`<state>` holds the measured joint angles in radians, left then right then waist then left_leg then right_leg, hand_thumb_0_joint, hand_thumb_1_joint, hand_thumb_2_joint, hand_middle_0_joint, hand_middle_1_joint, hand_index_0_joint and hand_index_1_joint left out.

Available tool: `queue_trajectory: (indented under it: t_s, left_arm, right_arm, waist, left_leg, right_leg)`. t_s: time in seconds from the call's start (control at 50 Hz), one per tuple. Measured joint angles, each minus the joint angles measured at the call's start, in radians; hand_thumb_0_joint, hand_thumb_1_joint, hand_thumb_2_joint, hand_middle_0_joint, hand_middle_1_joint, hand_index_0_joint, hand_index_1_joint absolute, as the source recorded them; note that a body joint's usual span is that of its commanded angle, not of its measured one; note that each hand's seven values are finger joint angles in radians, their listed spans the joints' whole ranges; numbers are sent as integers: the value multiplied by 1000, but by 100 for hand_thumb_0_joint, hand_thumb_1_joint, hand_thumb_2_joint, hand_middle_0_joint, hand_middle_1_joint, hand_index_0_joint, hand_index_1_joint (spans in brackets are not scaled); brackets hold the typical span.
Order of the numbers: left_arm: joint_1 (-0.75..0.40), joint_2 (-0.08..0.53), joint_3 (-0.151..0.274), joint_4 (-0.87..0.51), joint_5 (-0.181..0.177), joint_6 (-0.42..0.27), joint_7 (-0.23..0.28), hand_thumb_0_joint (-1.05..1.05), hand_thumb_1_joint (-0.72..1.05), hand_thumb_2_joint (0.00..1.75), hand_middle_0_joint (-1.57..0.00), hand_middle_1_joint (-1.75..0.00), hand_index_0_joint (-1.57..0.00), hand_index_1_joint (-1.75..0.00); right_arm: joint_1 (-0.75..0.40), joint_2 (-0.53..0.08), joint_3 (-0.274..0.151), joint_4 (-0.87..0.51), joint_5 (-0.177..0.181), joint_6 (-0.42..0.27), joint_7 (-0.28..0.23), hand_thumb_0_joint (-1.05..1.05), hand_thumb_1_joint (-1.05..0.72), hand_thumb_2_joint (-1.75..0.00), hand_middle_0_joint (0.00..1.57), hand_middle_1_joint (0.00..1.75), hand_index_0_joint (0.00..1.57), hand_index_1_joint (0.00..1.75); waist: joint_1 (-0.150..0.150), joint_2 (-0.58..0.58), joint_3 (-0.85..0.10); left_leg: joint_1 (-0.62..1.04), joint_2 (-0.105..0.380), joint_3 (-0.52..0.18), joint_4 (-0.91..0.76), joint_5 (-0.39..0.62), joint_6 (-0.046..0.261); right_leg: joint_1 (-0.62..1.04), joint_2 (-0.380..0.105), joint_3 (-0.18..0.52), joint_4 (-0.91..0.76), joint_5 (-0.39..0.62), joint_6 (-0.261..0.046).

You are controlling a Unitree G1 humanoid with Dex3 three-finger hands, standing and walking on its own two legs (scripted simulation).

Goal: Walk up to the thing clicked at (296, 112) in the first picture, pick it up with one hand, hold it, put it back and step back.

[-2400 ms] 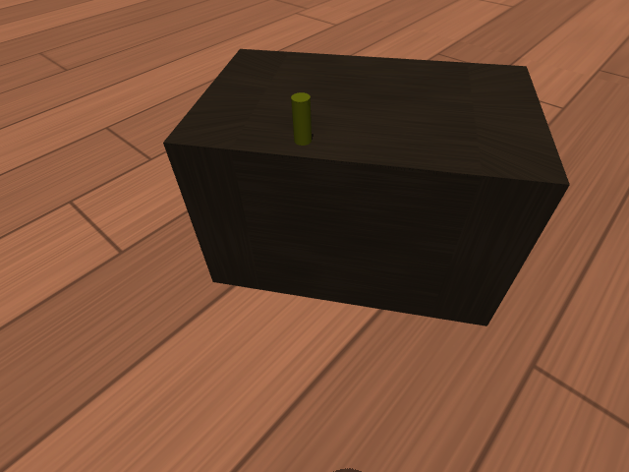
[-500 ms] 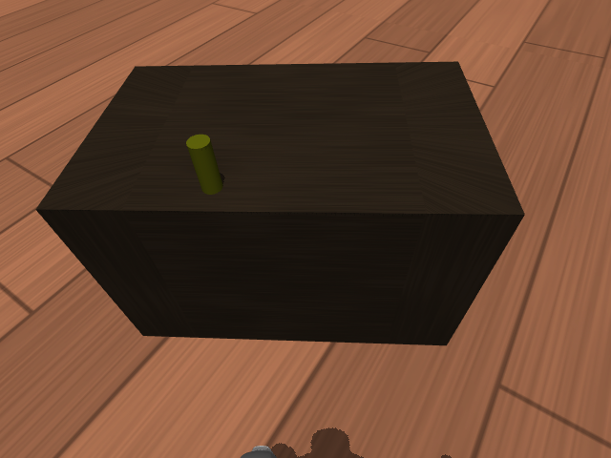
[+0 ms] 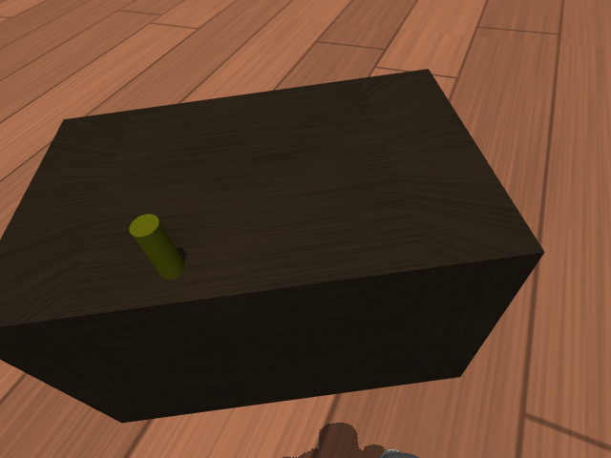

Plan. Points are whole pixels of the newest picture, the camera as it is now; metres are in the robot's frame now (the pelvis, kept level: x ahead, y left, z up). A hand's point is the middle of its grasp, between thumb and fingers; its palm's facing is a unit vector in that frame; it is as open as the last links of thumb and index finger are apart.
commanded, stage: walk up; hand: left
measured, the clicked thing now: (159, 248) +0.49 +0.26 -0.04
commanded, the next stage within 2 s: stand in 1.62 s
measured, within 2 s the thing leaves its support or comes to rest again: neither
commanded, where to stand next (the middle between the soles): +0.11 +0.05 m, yaw +0 degrees
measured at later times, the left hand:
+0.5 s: hand out of the picture +0.14 +0.33 -0.15, palm faces +0.02 -0.93 -0.37, open 7.4 cm
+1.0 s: hand out of the picture +0.13 +0.32 -0.13, palm faces +0.02 -0.93 -0.36, open 7.4 cm
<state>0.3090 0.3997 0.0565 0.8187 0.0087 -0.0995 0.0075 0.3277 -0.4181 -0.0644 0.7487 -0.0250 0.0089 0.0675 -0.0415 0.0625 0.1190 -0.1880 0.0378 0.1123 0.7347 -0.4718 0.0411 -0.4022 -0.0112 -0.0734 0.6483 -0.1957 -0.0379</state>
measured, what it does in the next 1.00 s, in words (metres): steps on the spot: left foot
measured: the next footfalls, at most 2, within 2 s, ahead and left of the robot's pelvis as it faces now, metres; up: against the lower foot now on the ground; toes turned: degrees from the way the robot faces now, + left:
left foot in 0.34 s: +0.13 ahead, +0.20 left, +0.00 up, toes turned +1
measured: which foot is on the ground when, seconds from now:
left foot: down 0.00-0.00, up 0.02-0.32, down 0.34-1.00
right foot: down 0.00-1.00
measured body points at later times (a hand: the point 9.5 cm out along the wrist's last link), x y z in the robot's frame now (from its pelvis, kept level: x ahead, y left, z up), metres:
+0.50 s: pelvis +0.06 +0.05 +0.00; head +0.09 +0.08 +0.45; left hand +0.14 +0.38 -0.13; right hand +0.14 -0.26 -0.11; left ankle +0.09 +0.20 -0.71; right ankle +0.06 -0.09 -0.69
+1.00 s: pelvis +0.05 +0.05 +0.02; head +0.05 +0.05 +0.47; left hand +0.13 +0.37 -0.10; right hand +0.16 -0.24 -0.11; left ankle +0.09 +0.20 -0.71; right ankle +0.05 -0.09 -0.71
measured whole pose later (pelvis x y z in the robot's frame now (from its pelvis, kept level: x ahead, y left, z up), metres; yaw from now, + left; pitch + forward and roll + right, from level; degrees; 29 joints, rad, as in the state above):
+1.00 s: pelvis +0.05 +0.05 +0.02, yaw +1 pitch -3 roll +0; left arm 0.10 0.37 0.01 1.09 0.00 -0.01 -0.01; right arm 0.07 -0.36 0.01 1.08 -0.01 -0.01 0.02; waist 0.01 0.01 0.06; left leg -0.26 0.04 0.00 0.51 -0.20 -0.03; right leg -0.19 -0.04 0.00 0.52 -0.29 0.03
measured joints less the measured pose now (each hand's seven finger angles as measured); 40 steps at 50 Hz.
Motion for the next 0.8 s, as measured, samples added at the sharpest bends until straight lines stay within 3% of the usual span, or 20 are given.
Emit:
queue_trajectory:
  t_s: [0.08, 0.14, 0.22, 0.3, 0.36, 0.38, 0.46, 0.56, 0.62, 0.7, 0.8]
  left_arm:
    - [-16, -14, -15, -21, 1, 5, 16, 0, 90, 90, -21, -30, -20, -30]
    - [-11, -28, -25, -27, 0, 7, 22, 0, 90, 90, -21, -30, -21, -30]
    - [-5, -26, -29, -23, 14, 15, 16, 0, 90, 90, -21, -30, -21, -30]
    - [-28, -9, -23, -14, 21, 36, 6, 0, 90, 90, -21, -30, -21, -30]
    - [-63, 14, -18, 2, 7, 65, 3, 0, 90, 90, -21, -30, -21, -30]
    - [-78, 19, -14, 14, 1, 79, 5, 0, 90, 90, -21, -30, -21, -30]
    - [-115, 17, -18, 66, -14, 112, 7, 0, 91, 90, -21, -30, -20, -30]
    - [-131, 10, -17, 111, -18, 105, -4, 0, 91, 90, -21, -30, -20, -30]
    - [-143, -25, -24, 149, -3, 91, 0, 0, 91, 90, -21, -30, -20, -30]
    - [-137, -33, -40, 184, -3, 97, -10, 0, 91, 90, -21, -30, -20, -30]
    - [-155, -37, -44, 221, -3, 91, -13, 0, 90, 90, -21, -30, -20, -30]
  right_arm:
    - [-10, 7, 6, 25, 3, 37, -15, 1, -90, -90, 20, 30, 20, 30]
    - [-18, -1, 6, 40, 12, 42, -18, 1, -90, -90, 20, 30, 20, 30]
    - [-32, -8, 1, 53, 19, 30, -25, 0, -90, -90, 20, 30, 20, 30]
    - [-41, -4, 6, 94, 21, 14, -34, 0, -90, -90, 20, 30, 20, 30]
    - [-55, 12, 8, 130, 13, -5, -48, 0, -90, -90, 20, 30, 20, 30]
    - [-63, 23, 12, 139, 6, -9, -53, 0, -90, -90, 20, 30, 20, 30]
    - [-89, 45, 37, 155, 5, -19, -56, 0, -90, -90, 20, 30, 20, 30]
    - [-136, 47, 52, 156, 3, -29, -62, 0, -90, -90, 21, 30, 20, 30]
    - [-180, 23, 46, 166, 17, -19, -69, 0, -90, -90, 21, 30, 20, 30]
    - [-209, 33, 47, 195, 25, -26, -75, 0, -90, -90, 20, 30, 20, 30]
    - [-241, 37, 57, 240, 26, -24, -65, 0, -90, -90, 20, 30, 20, 30]
  waist:
    - [33, 14, 9]
    - [47, 27, 1]
    - [56, 27, -6]
    - [61, 0, -14]
    - [61, -58, -9]
    - [64, -86, -5]
    - [42, -96, -20]
    - [49, -109, -31]
    - [51, -50, -9]
    - [57, -68, -22]
    - [62, -47, -34]
  left_leg:
    - [-157, -46, -98, 356, -81, -9]
    - [-247, -42, -153, 434, -22, -21]
    - [-281, -10, -199, 313, 49, -42]
    - [-223, 17, -165, 65, 104, -60]
    - [-168, -14, -121, -38, 173, -70]
    - [-167, -27, -108, -25, 163, -72]
    - [-184, -5, -133, 1, 143, -60]
    - [-206, 7, -129, -3, 147, -69]
    - [-211, 38, -151, 23, 138, -73]
    - [-164, 6, -125, -59, 175, -78]
    - [-132, 10, -123, -101, 198, -72]
  right_leg:
    - [13, -12, 6, 43, -58, -11]
    - [50, -24, 10, -7, -49, 3]
    - [71, -37, 21, -34, -50, 17]
    - [54, -57, 22, 24, -95, 35]
    - [20, -96, 40, 132, -159, 53]
    - [8, -105, 62, 161, -169, 40]
    - [-3, -36, 93, 259, -318, 13]
    - [72, -22, 74, 128, -259, 6]
    - [125, 10, 50, 34, -182, 48]
    - [130, -25, 70, 35, -187, 62]
    - [163, -21, 70, -12, -160, 63]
